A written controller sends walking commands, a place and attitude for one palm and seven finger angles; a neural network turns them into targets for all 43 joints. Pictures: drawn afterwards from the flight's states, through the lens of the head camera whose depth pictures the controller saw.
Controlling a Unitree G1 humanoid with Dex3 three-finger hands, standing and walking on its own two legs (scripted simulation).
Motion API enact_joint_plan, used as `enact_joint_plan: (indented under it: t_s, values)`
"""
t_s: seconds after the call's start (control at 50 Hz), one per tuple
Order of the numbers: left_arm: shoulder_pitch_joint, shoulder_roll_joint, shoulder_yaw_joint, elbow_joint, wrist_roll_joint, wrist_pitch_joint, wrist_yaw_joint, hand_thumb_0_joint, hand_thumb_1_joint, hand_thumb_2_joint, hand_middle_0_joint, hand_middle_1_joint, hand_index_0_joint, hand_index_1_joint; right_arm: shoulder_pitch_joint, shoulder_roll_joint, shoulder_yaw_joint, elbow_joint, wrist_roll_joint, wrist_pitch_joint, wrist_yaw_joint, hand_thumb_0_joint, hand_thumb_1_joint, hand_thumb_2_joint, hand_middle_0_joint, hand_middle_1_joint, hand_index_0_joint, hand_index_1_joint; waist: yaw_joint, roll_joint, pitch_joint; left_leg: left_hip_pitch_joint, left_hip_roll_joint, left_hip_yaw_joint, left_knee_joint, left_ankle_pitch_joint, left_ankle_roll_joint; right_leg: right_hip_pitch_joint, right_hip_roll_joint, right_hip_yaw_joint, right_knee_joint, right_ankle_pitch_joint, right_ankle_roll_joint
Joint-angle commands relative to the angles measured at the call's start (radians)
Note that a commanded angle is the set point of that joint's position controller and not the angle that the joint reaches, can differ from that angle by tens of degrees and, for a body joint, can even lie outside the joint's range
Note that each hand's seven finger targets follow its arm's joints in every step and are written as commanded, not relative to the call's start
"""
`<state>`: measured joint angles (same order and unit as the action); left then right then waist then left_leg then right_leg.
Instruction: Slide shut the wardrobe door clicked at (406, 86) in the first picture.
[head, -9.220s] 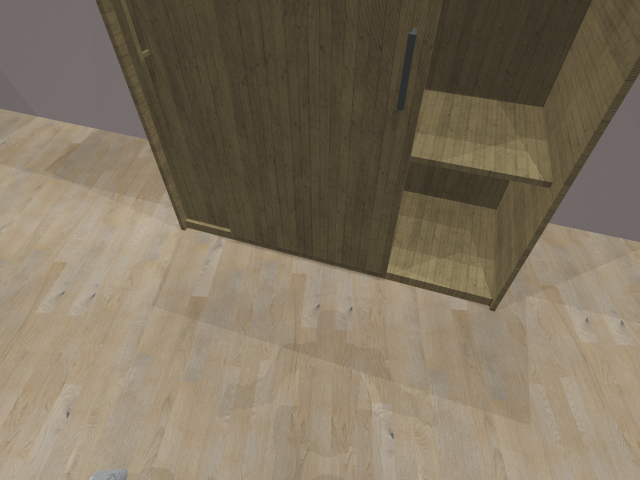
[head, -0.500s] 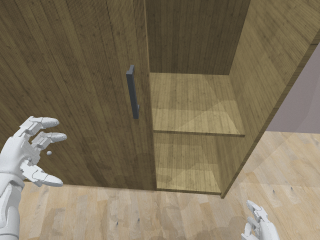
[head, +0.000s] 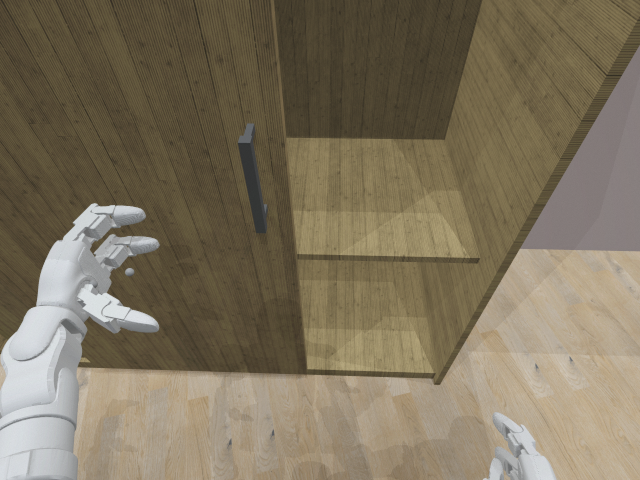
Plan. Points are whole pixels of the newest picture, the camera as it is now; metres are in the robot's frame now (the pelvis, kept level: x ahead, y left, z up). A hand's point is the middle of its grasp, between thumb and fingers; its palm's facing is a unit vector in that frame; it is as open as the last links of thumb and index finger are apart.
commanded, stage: move the hooked fingers beside the handle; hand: left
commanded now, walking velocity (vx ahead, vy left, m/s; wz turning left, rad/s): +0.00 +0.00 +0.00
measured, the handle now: (256, 182) +0.51 +0.12 +0.09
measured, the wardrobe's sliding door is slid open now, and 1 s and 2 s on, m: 0.40 0.40 0.40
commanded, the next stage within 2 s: feel for the door with the fingertips in 1.94 s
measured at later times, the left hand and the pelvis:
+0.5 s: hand (171, 241) +0.38 +0.21 +0.11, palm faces +0.02 -1.00 -0.01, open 14.0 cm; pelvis +0.00 +0.00 +0.00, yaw -1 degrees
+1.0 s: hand (204, 211) +0.44 +0.18 +0.10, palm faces +0.01 -1.00 -0.02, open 14.0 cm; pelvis +0.00 +0.01 -0.01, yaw -1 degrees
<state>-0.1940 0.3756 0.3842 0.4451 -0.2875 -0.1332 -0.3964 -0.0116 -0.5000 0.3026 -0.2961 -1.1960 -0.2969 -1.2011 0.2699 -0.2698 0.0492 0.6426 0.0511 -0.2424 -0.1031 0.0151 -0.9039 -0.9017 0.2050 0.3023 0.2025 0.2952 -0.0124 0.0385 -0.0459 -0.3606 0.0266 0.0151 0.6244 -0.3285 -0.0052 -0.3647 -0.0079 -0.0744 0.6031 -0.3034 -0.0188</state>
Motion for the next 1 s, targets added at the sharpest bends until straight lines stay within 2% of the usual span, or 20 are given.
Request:
enact_joint_plan:
  t_s: [0.0, 0.02, 0.06, 0.14, 0.18, 0.22, 0.3, 0.34, 0.36, 0.4, 0.46, 0.48, 0.62, 0.66, 0.78, 0.82, 0.86, 0.88, 0.92, 0.98]
  values:
    - [-0.274, 0.26, 0.082, -0.219, -0.021, -0.076, 0.02, 0.0, -0.5, 0.3, -0.3, -1.2, -0.3, -1.2, -0.05, -0.127, -0.061, -0.139, 0.001, -0.043, -0.001, 0.0, -0.9, -0.9, 0.2, 0.3, 0.2, 0.3, 0.013, 0.013, -0.242, 0.075, -0.027, -0.015, -0.078, 0.262, 0.033, 0.126, 0.009, 0.035, -0.068, 0.29, 0.005]
    - [-0.274, 0.244, 0.068, -0.223, -0.018, -0.079, 0.022, 0.0, -0.5, 0.3, -0.3, -1.2, -0.3, -1.2, -0.049, -0.124, -0.061, -0.141, 0.001, -0.042, 0.0, 0.0, -0.9, -0.9, 0.2, 0.3, 0.2, 0.3, 0.012, 0.037, -0.239, 0.082, -0.028, -0.015, -0.08, 0.269, 0.031, 0.119, 0.01, 0.034, -0.065, 0.294, 0.003]
    - [-0.284, 0.235, 0.059, -0.229, -0.017, -0.084, 0.03, 0.0, -0.5, 0.3, -0.3, -1.2, -0.3, -1.2, -0.042, -0.126, -0.063, -0.136, -0.002, -0.038, 0.002, 0.0, -0.9, -0.9, 0.2, 0.3, 0.2, 0.3, 0.008, 0.005, -0.243, 0.084, -0.025, -0.016, -0.074, 0.283, 0.034, 0.124, 0.012, 0.031, -0.065, 0.308, 0.003]
    - [-0.378, 0.188, -0.002, -0.208, -0.004, -0.087, 0.045, 0.0, -0.5, 0.3, -0.3, -1.2, -0.3, -1.2, -0.033, -0.122, -0.065, -0.123, 0.002, -0.027, 0.002, 0.0, -0.9, -0.9, 0.2, 0.3, 0.2, 0.3, -0.019, 0.035, -0.215, 0.097, -0.026, -0.019, -0.079, 0.246, 0.03, 0.071, 0.013, 0.03, -0.071, 0.265, 0.004]
    - [-0.418, 0.224, 0.025, -0.181, 0.003, -0.088, 0.061, 0.0, -0.5, 0.3, -0.3, -1.2, -0.3, -1.2, -0.025, -0.13, -0.066, -0.113, 0.0, -0.019, 0.001, 0.0, -0.9, -0.9, 0.2, 0.3, 0.2, 0.3, -0.02, 0.001, -0.224, 0.082, -0.027, -0.021, -0.079, 0.219, 0.032, 0.079, 0.013, 0.036, -0.076, 0.244, 0.006]
    - [-0.421, 0.205, 0.006, -0.165, 0.015, -0.095, 0.07, 0.0, -0.5, 0.3, -0.3, -1.2, -0.3, -1.2, -0.026, -0.124, -0.066, -0.114, -0.001, -0.012, 0.003, 0.0, -0.9, -0.9, 0.2, 0.3, 0.2, 0.3, -0.015, 0.02, -0.241, 0.089, -0.029, -0.019, -0.08, 0.228, 0.03, 0.086, 0.012, 0.036, -0.07, 0.25, 0.003]
    - [-0.48, 0.21, 0.005, -0.119, 0.027, -0.11, 0.092, 0.0, -0.5, 0.3, -0.3, -1.2, -0.3, -1.2, -0.015, -0.126, -0.066, -0.107, -0.003, 0.004, 0.01, 0.0, -0.9, -0.9, 0.2, 0.3, 0.2, 0.3, -0.018, -0.007, -0.257, 0.082, -0.027, -0.022, -0.075, 0.243, 0.03, 0.096, 0.012, 0.037, -0.062, 0.274, 0.002]
    - [-0.499, 0.187, -0.018, -0.108, 0.034, -0.115, 0.097, 0.0, -0.5, 0.3, -0.3, -1.2, -0.3, -1.2, -0.016, -0.121, -0.065, -0.11, -0.003, 0.012, 0.014, 0.0, -0.9, -0.9, 0.2, 0.3, 0.2, 0.3, -0.018, 0.035, -0.265, 0.09, -0.03, -0.014, -0.071, 0.257, 0.028, 0.095, 0.01, 0.04, -0.057, 0.294, 0.001]
    - [-0.483, 0.202, 0.0, -0.087, 0.038, -0.115, 0.104, 0.0, -0.5, 0.3, -0.3, -1.2, -0.3, -1.2, -0.008, -0.124, -0.068, -0.109, -0.006, 0.018, 0.016, 0.0, -0.9, -0.9, 0.2, 0.3, 0.2, 0.3, -0.009, 0.004, -0.276, 0.079, -0.028, -0.016, -0.066, 0.269, 0.029, 0.113, 0.011, 0.04, -0.053, 0.304, 0.0]
    - [-0.516, 0.192, -0.011, -0.059, 0.038, -0.114, 0.109, 0.0, -0.5, 0.3, -0.3, -1.2, -0.3, -1.2, -0.007, -0.125, -0.065, -0.112, -0.004, 0.029, 0.019, 0.0, -0.9, -0.9, 0.2, 0.3, 0.2, 0.3, -0.02, -0.018, -0.258, 0.063, -0.029, -0.013, -0.07, 0.255, 0.03, 0.102, 0.011, 0.041, -0.055, 0.306, 0.003]
    - [-0.522, 0.246, 0.033, 0.003, 0.051, -0.116, 0.119, 0.0, -0.5, 0.3, -0.3, -1.2, -0.3, -1.2, 0.006, -0.133, -0.068, -0.104, -0.005, 0.049, 0.02, 0.0, -0.9, -0.9, 0.2, 0.3, 0.2, 0.3, -0.013, -0.022, -0.249, 0.034, -0.027, -0.008, -0.065, 0.237, 0.03, 0.107, 0.011, 0.046, -0.054, 0.292, 0.002]
    - [-0.56, 0.22, 0.005, -0.012, 0.054, -0.123, 0.119, 0.0, -0.5, 0.3, -0.3, -1.2, -0.3, -1.2, 0.003, -0.127, -0.066, -0.111, -0.005, 0.053, 0.023, 0.0, -0.9, -0.9, 0.2, 0.3, 0.2, 0.3, -0.022, 0.01, -0.26, 0.043, -0.031, -0.004, -0.063, 0.244, 0.031, 0.104, 0.009, 0.051, -0.052, 0.305, 0.002]
    - [-0.691, 0.196, -0.036, 0.048, 0.062, -0.163, 0.119, 0.0, -0.5, 0.3, -0.3, -1.2, -0.3, -1.2, 0.033, -0.129, -0.074, -0.093, -0.005, 0.077, 0.025, 0.0, -0.9, -0.9, 0.2, 0.3, 0.2, 0.3, -0.049, 0.015, -0.294, 0.063, -0.028, -0.008, -0.044, 0.248, 0.031, 0.072, 0.015, 0.051, -0.042, 0.307, 0.0]
    - [-0.676, 0.217, -0.013, 0.075, 0.066, -0.167, 0.127, 0.0, -0.5, 0.3, -0.3, -1.2, -0.3, -1.2, 0.046, -0.135, -0.078, -0.088, -0.007, 0.084, 0.028, 0.0, -0.9, -0.9, 0.2, 0.3, 0.2, 0.3, -0.04, -0.004, -0.318, 0.057, -0.028, -0.008, -0.037, 0.265, 0.033, 0.09, 0.015, 0.052, -0.038, 0.324, -0.001]
    - [-0.773, 0.2, -0.043, 0.155, 0.085, -0.181, 0.15, 0.0, -0.5, 0.3, -0.3, -1.2, -0.3, -1.2, 0.063, -0.135, -0.077, -0.076, -0.007, 0.107, 0.034, 0.0, -0.9, -0.9, 0.2, 0.3, 0.2, 0.3, -0.058, 0.007, -0.297, 0.032, -0.028, -0.007, -0.034, 0.232, 0.032, 0.051, 0.014, 0.053, -0.035, 0.296, 0.001]
    - [-0.8, 0.212, -0.03, 0.208, 0.089, -0.187, 0.161, 0.0, -0.5, 0.3, -0.3, -1.2, -0.3, -1.2, 0.077, -0.139, -0.078, -0.067, -0.009, 0.114, 0.035, 0.0, -0.9, -0.9, 0.2, 0.3, 0.2, 0.3, -0.062, -0.03, -0.292, 0.015, -0.025, -0.011, -0.033, 0.223, 0.032, 0.044, 0.016, 0.051, -0.03, 0.287, 0.0]
    - [-0.856, 0.246, -0.014, 0.232, 0.104, -0.202, 0.172, 0.0, -0.5, 0.3, -0.3, -1.2, -0.3, -1.2, 0.091, -0.144, -0.079, -0.056, -0.013, 0.123, 0.036, 0.0, -0.9, -0.9, 0.2, 0.3, 0.2, 0.3, -0.067, -0.015, -0.309, 0.009, -0.025, -0.011, -0.024, 0.219, 0.033, 0.041, 0.015, 0.056, -0.025, 0.28, 0.0]
    - [-0.874, 0.235, -0.023, 0.244, 0.107, -0.208, 0.177, 0.0, -0.5, 0.3, -0.3, -1.2, -0.3, -1.2, 0.095, -0.142, -0.078, -0.058, -0.014, 0.125, 0.039, 0.0, -0.9, -0.9, 0.2, 0.3, 0.2, 0.3, -0.07, -0.018, -0.311, 0.007, -0.026, -0.012, -0.026, 0.217, 0.032, 0.038, 0.016, 0.055, -0.023, 0.28, 0.001]
    - [-0.887, 0.207, -0.046, 0.243, 0.114, -0.225, 0.179, 0.0, -0.5, 0.3, -0.3, -1.2, -0.3, -1.2, 0.099, -0.136, -0.08, -0.061, -0.015, 0.128, 0.044, 0.0, -0.9, -0.9, 0.2, 0.3, 0.2, 0.3, -0.066, 0.037, -0.347, 0.031, -0.026, -0.011, -0.019, 0.244, 0.028, 0.031, 0.017, 0.055, -0.011, 0.294, -0.003]
    - [-0.922, 0.217, -0.03, 0.284, 0.117, -0.238, 0.191, 0.0, -0.5, 0.3, -0.3, -1.2, -0.3, -1.2, 0.125, -0.142, -0.085, -0.049, -0.02, 0.135, 0.05, 0.0, -0.9, -0.9, 0.2, 0.3, 0.2, 0.3, -0.075, 0.004, -0.368, 0.031, -0.022, -0.015, -0.008, 0.264, 0.029, 0.022, 0.023, 0.053, -0.004, 0.309, -0.001]
